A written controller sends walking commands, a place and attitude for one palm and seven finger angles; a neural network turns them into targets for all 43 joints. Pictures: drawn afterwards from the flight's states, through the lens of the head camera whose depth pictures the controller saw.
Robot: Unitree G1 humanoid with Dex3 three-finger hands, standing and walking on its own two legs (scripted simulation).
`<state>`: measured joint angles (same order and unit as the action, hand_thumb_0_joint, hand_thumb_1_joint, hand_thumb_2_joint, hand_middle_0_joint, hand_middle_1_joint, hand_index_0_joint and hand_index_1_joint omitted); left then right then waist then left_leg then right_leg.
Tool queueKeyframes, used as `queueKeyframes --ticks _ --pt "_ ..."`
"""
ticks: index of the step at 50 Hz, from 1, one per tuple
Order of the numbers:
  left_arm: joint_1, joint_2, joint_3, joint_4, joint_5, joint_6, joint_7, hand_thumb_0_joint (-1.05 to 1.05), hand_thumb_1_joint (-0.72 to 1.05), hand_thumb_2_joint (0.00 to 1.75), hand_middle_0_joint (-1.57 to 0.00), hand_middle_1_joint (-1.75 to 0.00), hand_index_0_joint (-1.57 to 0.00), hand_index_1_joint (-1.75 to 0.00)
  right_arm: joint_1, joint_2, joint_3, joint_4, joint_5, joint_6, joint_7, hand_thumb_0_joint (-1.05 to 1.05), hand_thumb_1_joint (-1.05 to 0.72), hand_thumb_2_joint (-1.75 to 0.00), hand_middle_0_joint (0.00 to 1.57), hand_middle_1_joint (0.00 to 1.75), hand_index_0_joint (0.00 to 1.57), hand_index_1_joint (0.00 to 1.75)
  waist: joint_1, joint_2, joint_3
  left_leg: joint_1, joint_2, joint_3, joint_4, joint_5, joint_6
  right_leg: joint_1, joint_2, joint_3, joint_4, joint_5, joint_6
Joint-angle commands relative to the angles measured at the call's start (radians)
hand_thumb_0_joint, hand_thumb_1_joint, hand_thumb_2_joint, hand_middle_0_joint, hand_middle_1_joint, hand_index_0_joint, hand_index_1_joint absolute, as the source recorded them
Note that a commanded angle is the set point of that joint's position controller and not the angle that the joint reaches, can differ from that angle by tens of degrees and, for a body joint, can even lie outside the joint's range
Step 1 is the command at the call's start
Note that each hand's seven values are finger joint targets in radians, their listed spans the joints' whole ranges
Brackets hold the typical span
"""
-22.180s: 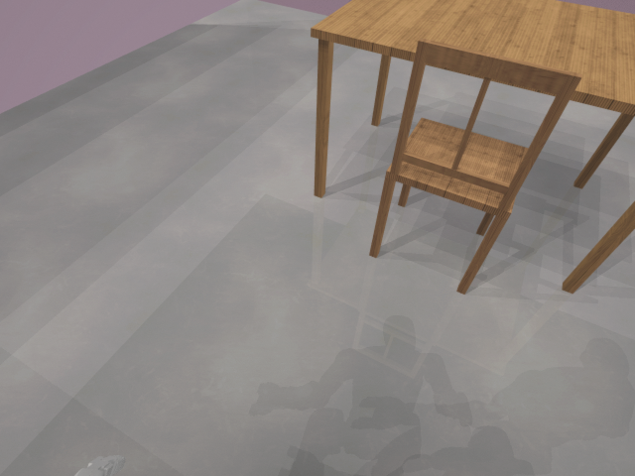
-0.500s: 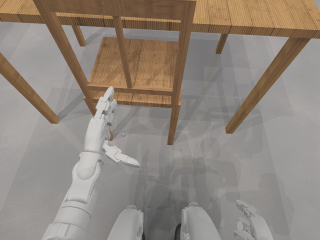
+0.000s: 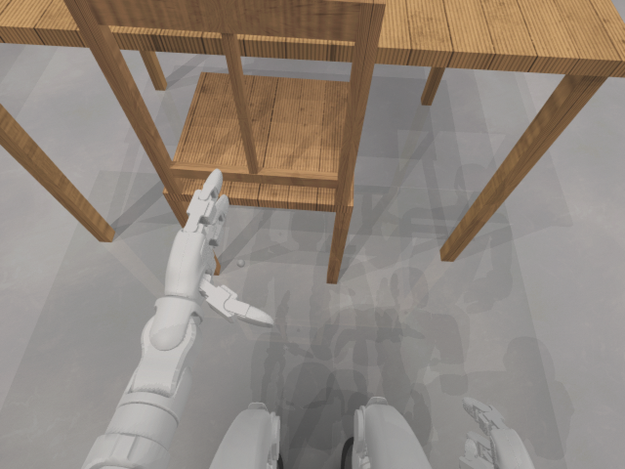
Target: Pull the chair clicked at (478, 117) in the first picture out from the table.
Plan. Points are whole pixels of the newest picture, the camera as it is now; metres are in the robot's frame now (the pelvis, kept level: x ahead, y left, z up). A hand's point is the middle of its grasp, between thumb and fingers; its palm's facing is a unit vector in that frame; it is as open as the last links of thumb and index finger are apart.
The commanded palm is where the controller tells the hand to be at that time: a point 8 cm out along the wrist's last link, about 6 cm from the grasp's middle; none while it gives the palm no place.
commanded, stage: aim the fingers beside a spindle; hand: left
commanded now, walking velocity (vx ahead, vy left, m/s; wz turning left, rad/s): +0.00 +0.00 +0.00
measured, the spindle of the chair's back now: (243, 114) +0.62 +0.12 +0.01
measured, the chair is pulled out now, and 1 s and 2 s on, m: -0.12 -0.12 -0.12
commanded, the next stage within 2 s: push the fingers through the gap in 0.22 s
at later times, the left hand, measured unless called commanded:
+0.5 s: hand (245, 255) +0.37 +0.09 +0.02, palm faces -0.11 -0.99 -0.04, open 16.9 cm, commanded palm +0.36 +0.14 +0.02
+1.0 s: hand (252, 215) +0.43 +0.09 +0.02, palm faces -0.08 -1.00 -0.04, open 16.9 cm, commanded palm +0.41 +0.14 +0.02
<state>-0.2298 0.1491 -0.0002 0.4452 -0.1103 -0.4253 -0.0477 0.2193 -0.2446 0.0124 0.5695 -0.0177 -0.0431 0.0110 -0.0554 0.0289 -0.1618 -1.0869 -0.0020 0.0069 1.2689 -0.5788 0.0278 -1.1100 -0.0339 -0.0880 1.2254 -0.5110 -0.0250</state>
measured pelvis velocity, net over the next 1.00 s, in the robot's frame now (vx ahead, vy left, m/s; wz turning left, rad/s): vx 0.00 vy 0.00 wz -0.01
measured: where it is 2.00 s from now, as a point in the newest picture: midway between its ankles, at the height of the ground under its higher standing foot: outside the picture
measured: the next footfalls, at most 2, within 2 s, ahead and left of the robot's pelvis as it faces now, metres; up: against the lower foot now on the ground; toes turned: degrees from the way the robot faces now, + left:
none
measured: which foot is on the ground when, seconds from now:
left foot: down 0.00-1.00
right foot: down 0.00-1.00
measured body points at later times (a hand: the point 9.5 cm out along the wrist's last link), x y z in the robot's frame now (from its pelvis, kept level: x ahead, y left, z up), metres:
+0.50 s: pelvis +0.00 +0.00 +0.00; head +0.12 +0.00 +0.43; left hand +0.37 +0.15 +0.03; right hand +0.14 -0.25 -0.12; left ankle +0.01 +0.10 -0.63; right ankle +0.04 -0.11 -0.63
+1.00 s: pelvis +0.00 +0.00 +0.00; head +0.13 -0.01 +0.43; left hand +0.43 +0.14 +0.03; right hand +0.08 -0.26 -0.13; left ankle +0.01 +0.10 -0.63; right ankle +0.04 -0.11 -0.63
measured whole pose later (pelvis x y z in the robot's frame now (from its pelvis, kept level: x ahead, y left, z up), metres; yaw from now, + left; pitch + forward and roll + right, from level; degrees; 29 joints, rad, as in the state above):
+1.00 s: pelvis +0.00 +0.00 +0.00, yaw -1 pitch +25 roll -1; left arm -0.52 0.19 0.12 0.72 -0.09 -0.45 -0.02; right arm 0.26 -0.25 0.01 0.62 -0.03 -0.03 0.02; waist -0.11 0.04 -0.16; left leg -1.14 0.01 0.02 1.28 -0.57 0.02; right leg -1.17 -0.02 -0.08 1.23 -0.50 -0.03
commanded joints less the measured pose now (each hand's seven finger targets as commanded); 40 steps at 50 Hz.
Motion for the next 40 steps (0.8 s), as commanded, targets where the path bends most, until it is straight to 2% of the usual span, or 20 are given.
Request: queueKeyframes --ticks 1,2,5,7,8,10,11,12,14,15,21,23,25,27,29,33,35,38,39,40 --pt "-0.287 0.074 0.034 -0.205 0.012 -0.073 0.02 0.0 -0.5 0.3 -0.06 -0.08 -0.06 -0.08 0.037 -0.137 -0.054 -0.111 0.003 -0.042 -0.015 0.0 -0.9 -0.9 0.2 0.3 0.2 0.3 -0.025 0.009 -0.392 0.225 -0.006 -0.059 -0.165 0.318 -0.014 0.237 0.024 0.055 -0.139 0.237 -0.011" --pt "-0.29 0.062 0.029 -0.211 0.015 -0.073 0.025 0.0 -0.5 0.3 -0.06 -0.08 -0.06 -0.08 0.035 -0.133 -0.054 -0.113 0.002 -0.041 -0.013 0.0 -0.9 -0.9 0.2 0.3 0.2 0.3 -0.023 0.017 -0.421 0.244 -0.006 -0.061 -0.164 0.337 -0.016 0.24 0.022 0.054 -0.133 0.252 -0.01" --pt "-0.266 0.053 0.033 -0.197 0.014 -0.065 0.035 0.0 -0.5 0.3 -0.06 -0.08 -0.06 -0.08 0.035 -0.129 -0.054 -0.117 0.001 -0.034 -0.009 0.0 -0.9 -0.9 0.2 0.3 0.2 0.3 -0.02 -0.019 -0.44 0.235 -0.007 -0.054 -0.161 0.357 -0.015 0.273 0.022 0.056 -0.134 0.283 -0.006" --pt "-0.278 0.073 0.05 -0.175 0.02 -0.06 0.037 0.0 -0.5 0.3 -0.06 -0.08 -0.06 -0.08 0.034 -0.129 -0.051 -0.117 0.002 -0.029 -0.01 0.0 -0.9 -0.9 0.2 0.3 0.2 0.3 -0.021 -0.017 -0.416 0.211 -0.008 -0.052 -0.16 0.345 -0.014 0.273 0.023 0.06 -0.132 0.281 -0.007" --pt "-0.282 0.068 0.043 -0.194 0.019 -0.062 0.038 0.0 -0.5 0.3 -0.06 -0.08 -0.06 -0.08 0.032 -0.126 -0.051 -0.121 0.002 -0.028 -0.007 0.0 -0.9 -0.9 0.2 0.3 0.2 0.3 -0.017 -0.005 -0.423 0.215 -0.009 -0.05 -0.162 0.343 -0.015 0.28 0.021 0.061 -0.134 0.281 -0.008" --pt "-0.24 0.077 0.061 -0.203 0.011 -0.061 0.036 0.0 -0.5 0.3 -0.06 -0.08 -0.06 -0.08 0.032 -0.126 -0.053 -0.128 0.003 -0.026 -0.006 0.0 -0.9 -0.9 0.2 0.3 0.2 0.3 -0.011 -0.04 -0.445 0.212 -0.009 -0.042 -0.162 0.346 -0.012 0.315 0.023 0.067 -0.142 0.299 -0.005" --pt "-0.23 0.08 0.059 -0.195 0.013 -0.058 0.032 0.0 -0.5 0.3 -0.06 -0.08 -0.06 -0.08 0.032 -0.128 -0.051 -0.134 0.003 -0.025 -0.006 0.0 -0.9 -0.9 0.2 0.3 0.2 0.3 -0.007 -0.034 -0.444 0.199 -0.012 -0.043 -0.164 0.347 -0.011 0.326 0.024 0.067 -0.139 0.305 -0.008" --pt "-0.243 0.072 0.051 -0.208 0.011 -0.06 0.03 0.0 -0.5 0.3 -0.06 -0.08 -0.06 -0.08 0.032 -0.124 -0.049 -0.13 0.004 -0.024 -0.005 0.0 -0.9 -0.9 0.2 0.3 0.2 0.3 -0.013 -0.017 -0.438 0.207 -0.01 -0.043 -0.166 0.344 -0.013 0.317 0.023 0.068 -0.142 0.302 -0.007" --pt "-0.229 0.064 0.043 -0.21 0.007 -0.059 0.023 0.0 -0.5 0.3 -0.06 -0.08 -0.06 -0.08 0.032 -0.124 -0.052 -0.131 0.006 -0.024 -0.006 0.0 -0.9 -0.9 0.2 0.3 0.2 0.3 -0.017 -0.048 -0.427 0.197 -0.009 -0.039 -0.164 0.34 -0.01 0.329 0.023 0.07 -0.149 0.308 -0.005" --pt "-0.22 0.055 0.034 -0.207 0.006 -0.058 0.019 0.0 -0.5 0.3 -0.06 -0.08 -0.06 -0.08 0.032 -0.124 -0.052 -0.129 0.007 -0.024 -0.005 0.0 -0.9 -0.9 0.2 0.3 0.2 0.3 -0.02 -0.041 -0.418 0.198 -0.009 -0.039 -0.165 0.327 -0.01 0.32 0.023 0.071 -0.154 0.296 -0.004" --pt "-0.347 0.058 0.017 -0.205 0.011 -0.072 0.019 0.0 -0.5 0.3 -0.06 -0.08 -0.06 -0.08 0.042 -0.131 -0.052 -0.102 0.004 -0.034 -0.015 0.0 -0.9 -0.9 0.2 0.3 0.2 0.3 -0.049 0.0 -0.388 0.22 -0.005 -0.058 -0.155 0.327 -0.012 0.241 0.024 0.059 -0.143 0.26 -0.007" --pt "-0.346 0.064 0.033 -0.19 0.012 -0.077 0.026 0.0 -0.5 0.3 -0.06 -0.08 -0.06 -0.08 0.042 -0.131 -0.053 -0.096 0.002 -0.037 -0.014 0.0 -0.9 -0.9 0.2 0.3 0.2 0.3 -0.038 0.007 -0.408 0.232 -0.006 -0.058 -0.157 0.334 -0.016 0.244 0.022 0.059 -0.139 0.26 -0.008" --pt "-0.359 0.046 0.021 -0.16 0.015 -0.073 0.029 0.0 -0.5 0.3 -0.06 -0.08 -0.06 -0.08 0.043 -0.129 -0.054 -0.094 0.001 -0.037 -0.013 0.0 -0.9 -0.9 0.2 0.3 0.2 0.3 -0.043 -0.007 -0.413 0.228 -0.006 -0.056 -0.157 0.331 -0.015 0.247 0.023 0.059 -0.14 0.26 -0.006" --pt "-0.407 0.043 0.016 -0.136 0.024 -0.07 0.035 0.0 -0.5 0.3 -0.06 -0.08 -0.06 -0.08 0.048 -0.131 -0.053 -0.088 0.0 -0.035 -0.011 0.0 -0.9 -0.9 0.2 0.3 0.2 0.3 -0.05 0.021 -0.412 0.239 -0.005 -0.063 -0.158 0.334 -0.017 0.217 0.024 0.053 -0.134 0.249 -0.008" --pt "-0.425 0.072 0.051 -0.103 0.028 -0.066 0.048 0.0 -0.5 0.3 -0.06 -0.08 -0.06 -0.08 0.054 -0.133 -0.053 -0.086 -0.002 -0.03 -0.012 0.0 -0.9 -0.9 0.2 0.3 0.2 0.3 -0.047 -0.012 -0.419 0.217 -0.007 -0.059 -0.157 0.32 -0.015 0.239 0.026 0.059 -0.137 0.247 -0.006" --pt "-0.483 0.092 0.084 -0.065 0.028 -0.067 0.061 0.0 -0.5 0.3 -0.06 -0.08 -0.06 -0.08 0.061 -0.131 -0.052 -0.083 -0.005 -0.025 -0.01 0.0 -0.9 -0.9 0.2 0.3 0.2 0.3 -0.051 -0.011 -0.449 0.19 -0.01 -0.043 -0.148 0.317 -0.011 0.271 0.025 0.071 -0.139 0.268 -0.001" --pt "-0.487 0.117 0.115 -0.034 0.025 -0.068 0.062 0.0 -0.5 0.3 -0.06 -0.08 -0.06 -0.08 0.067 -0.131 -0.05 -0.081 -0.005 -0.023 -0.01 0.0 -0.9 -0.9 0.2 0.3 0.2 0.3 -0.05 -0.031 -0.447 0.159 -0.012 -0.035 -0.148 0.301 -0.009 0.3 0.027 0.081 -0.148 0.274 0.0" --pt "-0.511 0.135 0.135 -0.025 0.025 -0.08 0.056 0.0 -0.5 0.3 -0.06 -0.08 -0.06 -0.08 0.076 -0.131 -0.049 -0.08 -0.007 -0.022 -0.007 0.0 -0.9 -0.9 0.2 0.3 0.2 0.3 -0.043 -0.007 -0.471 0.156 -0.012 -0.03 -0.148 0.314 -0.01 0.317 0.027 0.087 -0.142 0.293 -0.001" --pt "-0.507 0.11 0.115 0.007 0.025 -0.076 0.051 0.0 -0.5 0.3 -0.06 -0.08 -0.06 -0.08 0.081 -0.129 -0.049 -0.076 -0.006 -0.021 -0.006 0.0 -0.9 -0.9 0.2 0.3 0.2 0.3 -0.056 -0.026 -0.458 0.152 -0.012 -0.027 -0.146 0.307 -0.008 0.313 0.029 0.088 -0.15 0.293 0.001" --pt "-0.53 0.12 0.125 0.018 0.021 -0.076 0.048 0.0 -0.5 0.3 -0.06 -0.08 -0.06 -0.08 0.086 -0.131 -0.048 -0.073 -0.006 -0.022 -0.006 0.0 -0.9 -0.9 0.2 0.3 0.2 0.3 -0.061 -0.034 -0.447 0.127 -0.012 -0.024 -0.145 0.294 -0.007 0.324 0.028 0.092 -0.155 0.289 0.002"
